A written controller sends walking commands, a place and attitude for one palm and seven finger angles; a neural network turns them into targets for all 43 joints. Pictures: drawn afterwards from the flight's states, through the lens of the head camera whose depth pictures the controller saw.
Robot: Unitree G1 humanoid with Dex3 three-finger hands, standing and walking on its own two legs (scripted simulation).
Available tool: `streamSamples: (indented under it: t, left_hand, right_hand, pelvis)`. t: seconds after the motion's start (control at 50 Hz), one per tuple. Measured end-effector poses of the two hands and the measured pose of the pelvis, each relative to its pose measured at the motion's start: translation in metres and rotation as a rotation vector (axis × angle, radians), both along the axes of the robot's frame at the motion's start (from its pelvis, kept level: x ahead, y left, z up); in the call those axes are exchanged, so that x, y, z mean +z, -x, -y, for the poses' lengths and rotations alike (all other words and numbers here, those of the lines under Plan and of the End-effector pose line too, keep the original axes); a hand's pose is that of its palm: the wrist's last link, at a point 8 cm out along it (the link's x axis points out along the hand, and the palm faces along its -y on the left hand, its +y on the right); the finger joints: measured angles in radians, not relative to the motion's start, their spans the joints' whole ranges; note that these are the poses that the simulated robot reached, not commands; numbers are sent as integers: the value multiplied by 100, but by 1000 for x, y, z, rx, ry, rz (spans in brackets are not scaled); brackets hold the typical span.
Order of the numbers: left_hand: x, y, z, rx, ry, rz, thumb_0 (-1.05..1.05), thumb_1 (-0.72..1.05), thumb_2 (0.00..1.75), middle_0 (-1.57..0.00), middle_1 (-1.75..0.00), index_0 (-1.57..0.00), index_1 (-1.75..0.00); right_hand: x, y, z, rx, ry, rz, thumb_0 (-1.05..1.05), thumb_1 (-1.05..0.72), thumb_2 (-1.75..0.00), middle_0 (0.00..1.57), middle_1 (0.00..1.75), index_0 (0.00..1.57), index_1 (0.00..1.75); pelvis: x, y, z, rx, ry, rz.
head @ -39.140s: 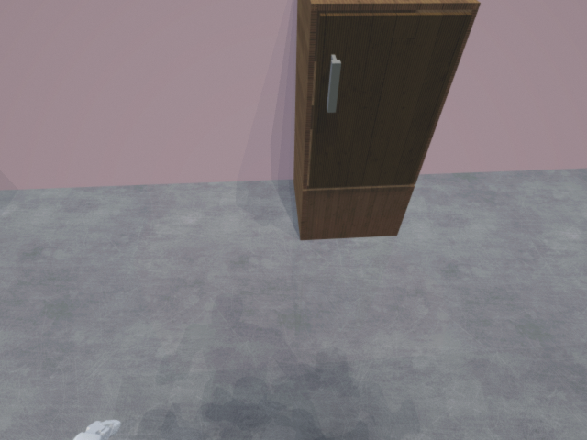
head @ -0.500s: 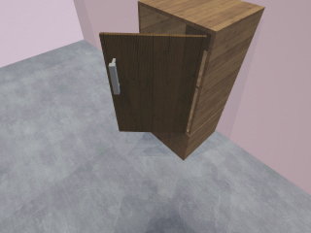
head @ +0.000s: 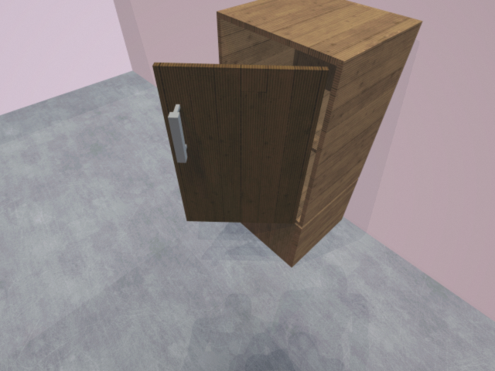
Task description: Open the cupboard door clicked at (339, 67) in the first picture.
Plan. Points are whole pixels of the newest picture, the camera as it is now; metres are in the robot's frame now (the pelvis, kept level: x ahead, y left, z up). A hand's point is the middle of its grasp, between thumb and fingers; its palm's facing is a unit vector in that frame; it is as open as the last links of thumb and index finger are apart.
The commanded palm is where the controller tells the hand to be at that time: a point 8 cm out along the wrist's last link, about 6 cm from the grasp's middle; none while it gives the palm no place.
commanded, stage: shuffle to correct the standing spot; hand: left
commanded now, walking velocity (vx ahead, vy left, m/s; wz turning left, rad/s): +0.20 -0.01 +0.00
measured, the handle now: (179, 133) +0.67 +0.22 +0.00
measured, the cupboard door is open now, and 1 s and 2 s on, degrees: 45 45 45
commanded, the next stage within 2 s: come to a stop and stand still in 0.36 s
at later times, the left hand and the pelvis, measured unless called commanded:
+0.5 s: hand (162, 342) +0.21 +0.18 -0.17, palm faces -0.01 -0.98 -0.22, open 7.3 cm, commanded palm none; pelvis +0.12 -0.01 -0.01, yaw +1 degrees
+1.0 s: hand (161, 354) +0.19 +0.18 -0.18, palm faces +0.13 -0.96 -0.23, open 7.3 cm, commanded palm none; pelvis +0.13 -0.02 -0.01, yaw +3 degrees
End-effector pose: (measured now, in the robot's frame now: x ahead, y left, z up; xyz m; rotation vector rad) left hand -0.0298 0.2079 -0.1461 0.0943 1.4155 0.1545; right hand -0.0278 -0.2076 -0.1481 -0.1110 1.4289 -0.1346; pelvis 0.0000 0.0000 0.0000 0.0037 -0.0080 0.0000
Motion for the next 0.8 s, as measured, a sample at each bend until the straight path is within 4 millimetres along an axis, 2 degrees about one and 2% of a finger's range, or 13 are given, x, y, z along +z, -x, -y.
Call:
streamSamples:
  t: [0.1, 0.2, 0.26, 0.32, 0.42, 0.48, 0.54, 0.58, 0.64, 0.72, 0.8]
  left_hand:
    - [-7, -5, -1, 33, 15, -19, 0, 91, 90, -20, -30, -20, -30]
    - [-18, -10, -7, 54, 38, -72, 0, 91, 90, -20, -30, -20, -30]
    - [-16, -29, -13, 12, 39, -106, 0, 91, 90, -20, -30, -20, -30]
    - [-11, -70, -20, -18, 27, -61, 1, 91, 90, -20, -30, -20, -30]
    - [1, -160, -32, -53, -31, 74, 2, 95, 90, -20, -30, -20, -30]
    - [8, -216, -28, -83, -55, 164, 2, 94, 90, -19, -30, -19, -30]
    - [7, -263, -18, -108, -81, 246, 2, 93, 90, -19, -30, -19, -30]
    - [3, -283, -10, -96, -100, 292, 1, 93, 90, -19, -30, -19, -30]
    - [5, -293, 5, -88, -92, 294, 0, 92, 90, -19, -30, -19, -30]
    - [6, -289, 23, -76, -67, 270, 0, 91, 90, -20, -30, -20, -30]
    - [12, -283, 19, -28, -74, 292, -2, 93, 90, -20, -30, -20, -30]
  right_hand:
    - [-3, -13, 0, 7, 13, -20, 0, -91, -90, 19, 30, 20, 30]
    - [-1, -41, -7, 11, 40, -3, 0, -91, -90, 19, 30, 20, 30]
    - [2, -48, -13, -16, 53, 26, 0, -91, -90, 19, 30, 20, 30]
    - [8, -40, -22, -36, 37, -18, 0, -91, -90, 19, 30, 20, 30]
    - [16, -20, -31, -53, -18, -173, 0, -91, -90, 19, 30, 20, 30]
    - [15, -18, -27, -64, -45, -258, 0, -91, -90, 20, 30, 20, 30]
    - [5, -29, -12, -77, -55, -310, 0, -91, -90, 20, 30, 20, 30]
    - [-6, -47, 4, -77, -50, -311, 0, -91, -90, 20, 30, 20, 30]
    - [-13, -90, 28, -68, -9, -231, 1, -91, -90, 20, 30, 20, 30]
    - [-12, -160, 51, -33, 31, -68, 0, -91, -90, 20, 30, 20, 30]
    - [-5, -217, 61, 33, 46, 72, 0, -92, -90, 19, 30, 20, 30]
  pelvis:
    - [-6, -20, -3, 11, 17, -9]
    - [-12, -45, -13, 13, 10, -16]
    - [-10, -59, -17, -4, 9, -11]
    - [-5, -72, -15, 4, 12, -11]
    - [0, -97, -6, 12, 8, -14]
    - [-3, -115, 2, 11, 8, -12]
    - [-14, -141, 15, 15, -2, 0]
    - [-23, -155, 24, 29, -19, 7]
    - [-19, -162, 30, 48, -6, 27]
    - [-11, -161, 36, 56, -20, 26]
    - [-7, -155, 37, 61, -27, 17]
